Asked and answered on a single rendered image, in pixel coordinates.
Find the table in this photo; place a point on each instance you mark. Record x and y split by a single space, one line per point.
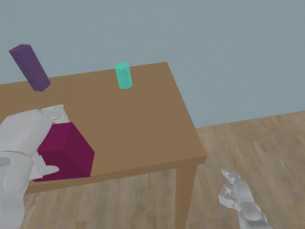
136 131

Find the sponge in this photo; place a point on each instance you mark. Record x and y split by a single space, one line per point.
65 148

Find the robot left forearm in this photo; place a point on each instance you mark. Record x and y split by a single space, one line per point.
15 170

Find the robot left hand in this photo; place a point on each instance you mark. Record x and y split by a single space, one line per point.
24 132

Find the robot right hand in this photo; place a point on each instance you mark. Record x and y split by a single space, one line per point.
232 196

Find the robot right forearm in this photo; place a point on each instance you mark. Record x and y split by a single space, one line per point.
251 217

